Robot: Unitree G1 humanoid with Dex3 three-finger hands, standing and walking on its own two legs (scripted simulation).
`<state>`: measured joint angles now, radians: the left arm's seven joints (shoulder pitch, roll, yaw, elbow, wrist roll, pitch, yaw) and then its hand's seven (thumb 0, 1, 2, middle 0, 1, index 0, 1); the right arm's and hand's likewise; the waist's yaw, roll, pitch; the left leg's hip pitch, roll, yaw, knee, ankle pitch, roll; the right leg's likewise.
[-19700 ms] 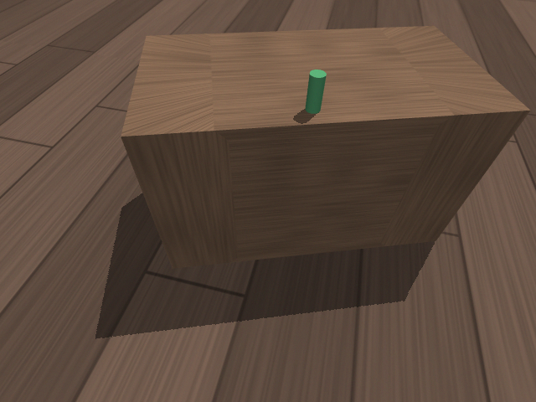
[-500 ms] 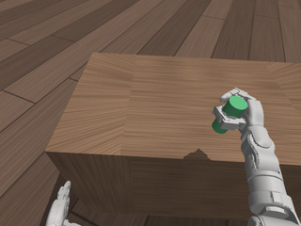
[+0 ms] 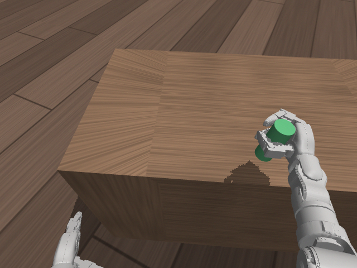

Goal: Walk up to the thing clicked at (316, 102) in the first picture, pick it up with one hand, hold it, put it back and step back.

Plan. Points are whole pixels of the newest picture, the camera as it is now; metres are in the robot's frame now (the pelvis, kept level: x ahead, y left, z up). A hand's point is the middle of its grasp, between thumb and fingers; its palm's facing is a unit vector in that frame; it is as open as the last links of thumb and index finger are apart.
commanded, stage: lower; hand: right
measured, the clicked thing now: (273, 141) +0.40 -0.18 +0.06
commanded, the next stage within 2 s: loosen in 0.92 s
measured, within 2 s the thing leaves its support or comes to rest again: rests again in 0.78 s
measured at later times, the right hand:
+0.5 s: hand (261, 145) +0.41 -0.17 +0.03, palm faces +0.04 +1.00 +0.03, open 5.9 cm
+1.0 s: hand (259, 148) +0.42 -0.17 +0.01, palm faces +0.04 +1.00 +0.03, open 5.9 cm
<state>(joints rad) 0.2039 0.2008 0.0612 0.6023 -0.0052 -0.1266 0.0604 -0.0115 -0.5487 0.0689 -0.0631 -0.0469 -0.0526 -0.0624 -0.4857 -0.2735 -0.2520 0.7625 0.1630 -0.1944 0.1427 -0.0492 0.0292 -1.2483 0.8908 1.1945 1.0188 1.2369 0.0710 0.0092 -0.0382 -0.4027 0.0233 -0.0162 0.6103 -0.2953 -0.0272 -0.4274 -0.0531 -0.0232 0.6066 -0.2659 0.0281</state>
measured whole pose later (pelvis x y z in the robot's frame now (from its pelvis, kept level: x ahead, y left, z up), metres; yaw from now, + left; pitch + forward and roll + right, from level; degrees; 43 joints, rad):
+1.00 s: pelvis -0.01 -0.01 -0.04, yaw +0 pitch +13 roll +1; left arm 0.33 0.20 0.06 0.27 0.03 -0.07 0.01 -0.01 -0.55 0.07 -0.06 -0.05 -0.05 -0.07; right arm -0.54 -0.27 -0.29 0.87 0.11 -0.41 0.13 -0.05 0.03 -1.25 0.90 1.19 1.03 1.22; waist 0.12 0.03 -0.11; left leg -0.73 0.02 -0.02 0.91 -0.42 -0.04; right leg -0.77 -0.06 -0.01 0.93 -0.40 0.02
